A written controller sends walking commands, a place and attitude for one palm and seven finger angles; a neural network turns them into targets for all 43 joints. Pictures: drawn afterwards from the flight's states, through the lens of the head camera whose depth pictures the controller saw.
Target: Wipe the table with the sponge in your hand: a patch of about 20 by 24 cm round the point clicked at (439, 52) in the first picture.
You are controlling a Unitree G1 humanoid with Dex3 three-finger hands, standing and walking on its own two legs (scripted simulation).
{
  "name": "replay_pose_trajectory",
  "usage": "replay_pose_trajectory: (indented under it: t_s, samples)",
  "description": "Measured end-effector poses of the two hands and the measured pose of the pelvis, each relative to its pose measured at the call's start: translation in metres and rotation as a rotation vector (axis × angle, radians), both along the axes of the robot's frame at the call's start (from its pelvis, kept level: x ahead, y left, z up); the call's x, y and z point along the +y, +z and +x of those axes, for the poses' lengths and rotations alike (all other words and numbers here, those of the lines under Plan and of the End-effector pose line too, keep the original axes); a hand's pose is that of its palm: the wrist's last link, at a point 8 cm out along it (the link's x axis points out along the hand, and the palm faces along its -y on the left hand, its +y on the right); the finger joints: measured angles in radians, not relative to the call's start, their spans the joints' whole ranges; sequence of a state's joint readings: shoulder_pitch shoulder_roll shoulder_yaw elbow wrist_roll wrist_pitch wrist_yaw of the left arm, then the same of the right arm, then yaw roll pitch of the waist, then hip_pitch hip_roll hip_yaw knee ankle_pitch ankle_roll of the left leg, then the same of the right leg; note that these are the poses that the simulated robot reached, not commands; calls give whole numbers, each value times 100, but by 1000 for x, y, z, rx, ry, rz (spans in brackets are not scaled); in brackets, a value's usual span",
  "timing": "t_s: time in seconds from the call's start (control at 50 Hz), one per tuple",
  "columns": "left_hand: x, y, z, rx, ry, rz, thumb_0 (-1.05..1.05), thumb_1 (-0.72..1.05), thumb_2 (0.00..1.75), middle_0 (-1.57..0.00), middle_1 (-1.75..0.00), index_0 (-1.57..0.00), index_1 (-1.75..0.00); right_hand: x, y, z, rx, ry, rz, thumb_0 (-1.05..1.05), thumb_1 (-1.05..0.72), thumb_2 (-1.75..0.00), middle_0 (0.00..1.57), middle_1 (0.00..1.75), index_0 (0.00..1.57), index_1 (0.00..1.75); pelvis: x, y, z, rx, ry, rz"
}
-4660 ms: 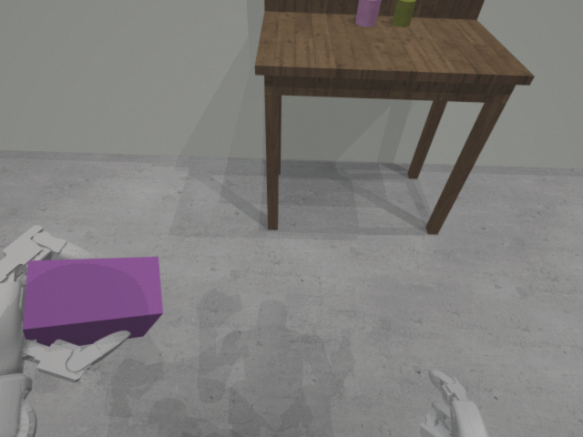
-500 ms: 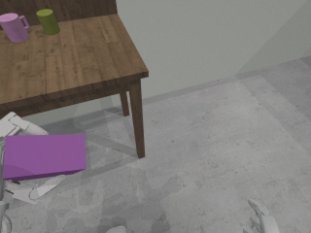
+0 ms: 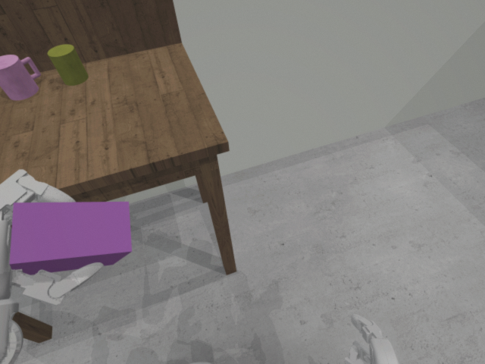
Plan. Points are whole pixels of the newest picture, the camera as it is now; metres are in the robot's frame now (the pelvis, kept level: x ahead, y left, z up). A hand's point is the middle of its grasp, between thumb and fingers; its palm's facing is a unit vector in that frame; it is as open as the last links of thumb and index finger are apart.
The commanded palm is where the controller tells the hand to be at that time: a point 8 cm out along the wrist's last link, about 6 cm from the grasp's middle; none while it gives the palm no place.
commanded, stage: take the last steps up to it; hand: left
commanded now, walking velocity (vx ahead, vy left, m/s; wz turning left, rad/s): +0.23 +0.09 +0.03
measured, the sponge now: (88, 238) +0.23 +0.21 +0.16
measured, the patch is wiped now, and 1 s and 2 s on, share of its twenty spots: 0.00 0.00 0.00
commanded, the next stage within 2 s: come to a stop and stand still in 0.38 s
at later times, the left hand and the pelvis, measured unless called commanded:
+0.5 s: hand (57, 169) +0.32 +0.27 +0.19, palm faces +0.41 -0.81 -0.42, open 10.4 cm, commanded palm +0.25 +0.31 +0.19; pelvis +0.09 +0.03 +0.01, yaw -1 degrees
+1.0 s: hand (97, 186) +0.30 +0.21 +0.18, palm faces +0.32 -0.80 -0.51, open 10.4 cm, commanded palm +0.23 +0.27 +0.19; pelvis +0.08 -0.01 +0.02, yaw +1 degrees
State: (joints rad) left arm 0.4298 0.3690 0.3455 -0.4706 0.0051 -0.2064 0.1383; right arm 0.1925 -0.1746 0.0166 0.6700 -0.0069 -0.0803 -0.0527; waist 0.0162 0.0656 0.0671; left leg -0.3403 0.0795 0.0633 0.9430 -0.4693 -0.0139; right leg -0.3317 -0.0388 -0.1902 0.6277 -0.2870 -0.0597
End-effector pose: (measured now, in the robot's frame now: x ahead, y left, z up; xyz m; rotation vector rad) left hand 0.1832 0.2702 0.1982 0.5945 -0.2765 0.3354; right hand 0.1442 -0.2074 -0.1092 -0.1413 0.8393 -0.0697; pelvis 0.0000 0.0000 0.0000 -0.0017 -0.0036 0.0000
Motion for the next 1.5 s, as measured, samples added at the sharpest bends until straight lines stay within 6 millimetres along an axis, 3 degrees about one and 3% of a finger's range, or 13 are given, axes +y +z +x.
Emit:
replay_pose_trajectory:
  t_s: [0.12, 0.22, 0.34, 0.46, 0.54, 0.6, 0.72, 0.88, 1.0, 1.12, 1.26, 1.38, 1.5]
  samples:
    - [-9, -1, 28, 40, -20, -29, -1, -51, 101, -69, -137, -69, -137, -41, 21, 28, 6, -42, -88, 1, -91, -90, 20, 30, 20, 30, -4, 13, 22, 15, -2, 29]
    - [-7, 8, 44, 36, -66, 5, -1, -51, 101, -69, -137, -69, -137, -54, 42, 50, -22, -59, -155, 1, -91, -90, 20, 29, 20, 30, 1, 17, 42, 22, -2, 39]
    - [18, 11, 62, -74, -71, 7, -1, -51, 101, -69, -137, -69, -137, -37, 46, 81, -73, -76, -198, 1, -91, -90, 20, 29, 19, 30, 23, 4, 72, 2, -7, 19]
    - [43, 3, 89, -88, -10, -43, -1, -51, 101, -69, -137, -69, -137, 10, 43, 104, -104, -56, -90, 1, -91, -90, 20, 29, 19, 30, 29, 6, 88, -6, -9, 6]
    - [32, 8, 95, -69, -24, -66, -1, -51, 101, -69, -138, -69, -137, 35, 41, 111, -105, -8, -12, 1, -91, -90, 20, 29, 20, 30, 27, 11, 95, 0, -9, -6]
    - [17, 13, 95, -48, -50, -51, -1, -51, 101, -69, -138, -69, -137, 42, 36, 113, -96, 20, 26, 1, -90, -90, 20, 30, 20, 30, 21, 12, 99, 1, -7, -2]
    - [-5, 11, 97, 4, -8, 1, -1, -51, 101, -69, -138, -69, -137, 20, 17, 116, -69, 29, 56, 1, -90, -90, 20, 30, 20, 30, -3, 7, 105, -15, -6, 0]
    - [-20, -5, 100, 95, 11, -52, -1, -51, 101, -69, -138, -69, -137, -42, 27, 107, -40, -41, -53, 1, -91, -90, 20, 30, 20, 30, -15, 16, 94, 5, -2, 55]
    - [-21, 5, 77, 65, -38, -14, -1, -51, 101, -69, -138, -69, -137, -64, 44, 93, -55, -63, -148, 1, -91, -90, 20, 29, 20, 30, -13, 16, 77, 18, 12, 55]
    - [2, 10, 39, -30, -32, -7, -1, -51, 101, -69, -138, -69, -137, -51, 49, 75, -76, -47, -193, 1, -91, -90, 20, 29, 19, 30, 3, 7, 56, 4, 25, 18]
    - [30, -3, 6, -53, 83, -73, -1, -51, 101, -69, -138, -69, -137, -2, 43, 51, -99, 8, -89, 1, -91, -90, 20, 29, 20, 30, 8, 8, 40, -31, 24, 11]
    - [14, -11, -1, -63, 74, -138, -1, -51, 101, -69, -138, -69, -137, 21, 29, 36, -102, 77, -10, 1, -90, -90, 20, 30, 20, 30, 2, 5, 18, -50, 26, -3]
    - [3, -10, -7, -24, -21, -123, -1, -51, 101, -69, -138, -69, -137, 8, 30, 12, -73, 37, -42, 1, -90, -90, 20, 30, 20, 30, 6, 6, -1, -41, 11, 2]
